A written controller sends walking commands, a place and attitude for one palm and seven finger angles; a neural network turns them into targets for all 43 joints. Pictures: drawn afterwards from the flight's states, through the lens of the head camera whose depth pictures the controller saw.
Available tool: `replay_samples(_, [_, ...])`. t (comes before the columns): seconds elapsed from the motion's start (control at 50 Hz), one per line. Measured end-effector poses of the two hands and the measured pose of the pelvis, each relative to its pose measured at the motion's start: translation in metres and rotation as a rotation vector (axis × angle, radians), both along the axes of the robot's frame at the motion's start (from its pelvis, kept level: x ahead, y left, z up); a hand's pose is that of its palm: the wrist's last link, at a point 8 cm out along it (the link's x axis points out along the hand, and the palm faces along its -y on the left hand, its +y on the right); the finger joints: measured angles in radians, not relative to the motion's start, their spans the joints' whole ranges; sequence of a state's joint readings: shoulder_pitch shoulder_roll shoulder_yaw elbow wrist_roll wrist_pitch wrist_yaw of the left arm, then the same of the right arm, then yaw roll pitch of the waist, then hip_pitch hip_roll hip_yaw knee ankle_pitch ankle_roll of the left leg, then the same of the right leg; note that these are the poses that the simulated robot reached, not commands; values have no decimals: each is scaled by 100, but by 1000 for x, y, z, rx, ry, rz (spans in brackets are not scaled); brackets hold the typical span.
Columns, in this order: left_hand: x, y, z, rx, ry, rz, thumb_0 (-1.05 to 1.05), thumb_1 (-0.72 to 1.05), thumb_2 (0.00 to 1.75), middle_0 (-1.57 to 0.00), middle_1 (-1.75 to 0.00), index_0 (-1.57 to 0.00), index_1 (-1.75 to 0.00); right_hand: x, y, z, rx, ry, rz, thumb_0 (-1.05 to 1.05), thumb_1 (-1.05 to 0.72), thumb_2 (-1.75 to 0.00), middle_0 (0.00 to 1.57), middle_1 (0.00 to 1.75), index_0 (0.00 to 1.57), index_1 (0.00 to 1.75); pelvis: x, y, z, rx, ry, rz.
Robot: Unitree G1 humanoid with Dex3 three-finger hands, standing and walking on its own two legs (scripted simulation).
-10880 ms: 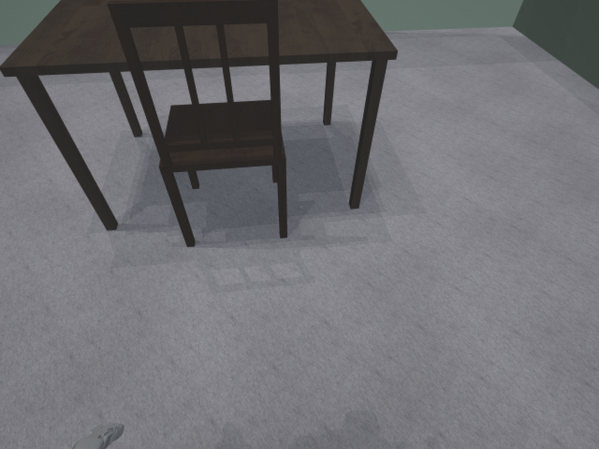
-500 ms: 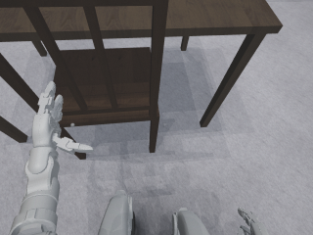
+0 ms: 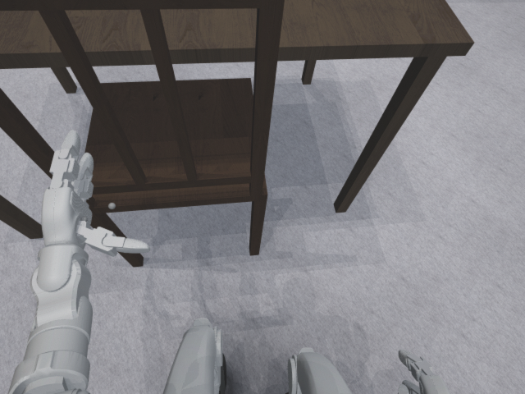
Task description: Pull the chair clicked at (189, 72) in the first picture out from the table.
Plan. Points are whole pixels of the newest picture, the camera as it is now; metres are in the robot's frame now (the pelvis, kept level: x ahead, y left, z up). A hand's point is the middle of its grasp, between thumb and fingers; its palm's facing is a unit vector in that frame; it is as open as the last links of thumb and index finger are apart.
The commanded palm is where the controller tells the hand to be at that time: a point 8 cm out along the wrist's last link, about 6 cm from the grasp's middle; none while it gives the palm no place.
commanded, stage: aim the fingers beside a spindle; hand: left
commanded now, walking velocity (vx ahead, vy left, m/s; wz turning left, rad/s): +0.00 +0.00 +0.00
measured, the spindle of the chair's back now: (109, 120) +0.51 +0.26 +0.06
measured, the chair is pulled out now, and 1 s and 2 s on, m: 0.00 0.00 0.00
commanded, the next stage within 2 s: push the fingers through the gap in 1.80 s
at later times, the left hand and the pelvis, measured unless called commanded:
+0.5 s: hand (114, 206) +0.38 +0.23 +0.02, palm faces +0.13 -0.99 -0.04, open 16.9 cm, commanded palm +0.35 +0.27 +0.02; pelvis +0.00 +0.01 +0.00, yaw +0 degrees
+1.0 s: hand (122, 212) +0.37 +0.22 +0.01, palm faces +0.14 -0.99 -0.03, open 16.9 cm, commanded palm +0.35 +0.27 +0.03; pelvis +0.00 +0.00 +0.00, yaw +0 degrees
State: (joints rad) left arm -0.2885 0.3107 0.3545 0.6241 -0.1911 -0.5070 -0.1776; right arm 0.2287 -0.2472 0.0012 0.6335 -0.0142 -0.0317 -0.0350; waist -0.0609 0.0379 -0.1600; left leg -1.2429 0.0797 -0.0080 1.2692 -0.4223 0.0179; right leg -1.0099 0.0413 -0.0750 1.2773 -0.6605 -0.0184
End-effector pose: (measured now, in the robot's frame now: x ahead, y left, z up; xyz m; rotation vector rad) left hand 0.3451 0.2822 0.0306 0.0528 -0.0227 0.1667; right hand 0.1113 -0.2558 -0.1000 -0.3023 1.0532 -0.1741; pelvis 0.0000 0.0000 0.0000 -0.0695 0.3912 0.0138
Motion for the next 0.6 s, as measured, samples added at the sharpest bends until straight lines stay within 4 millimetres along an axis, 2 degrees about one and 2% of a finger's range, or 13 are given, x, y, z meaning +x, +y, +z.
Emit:
replay_samples(0.08, [5, 4, 3, -8, 10, -17, -1, -50, 30, -6, -8, -6, -8, -1, 1, 0, 4, 2, -4, 1, -91, -90, 20, 30, 20, 30, 0, 1, 1, -2, 3, 0])
replay_samples(0.24, [-1, -1, -14, -40, 66, -34, -1, -50, 30, -6, -8, -6, -8, -4, 4, 2, 3, 9, -12, 1, -91, -90, 20, 30, 20, 30, 1, 5, 1, -3, 9, -4])
replay_samples(0.36, [-5, 0, 1, -8, -5, -8, -1, -50, 30, -6, -8, -6, -8, -3, 8, 3, 5, 8, -3, 1, -91, -90, 20, 30, 20, 30, 1, 7, 3, -4, 0, -3])
replay_samples(0.44, [0, 4, 1, -9, 12, -9, -1, -50, 30, -6, -8, -6, -8, -1, 10, 2, 10, 5, 4, 1, -91, -90, 20, 30, 20, 30, 0, 7, 2, -6, 0, 3])
replay_samples(0.6, [4, -15, -11, -34, 49, -54, -1, -50, 30, -6, -8, -6, -8, 0, 10, 2, 9, 0, 4, 1, -91, -90, 20, 30, 20, 30, 0, 8, 1, -5, 5, 1])
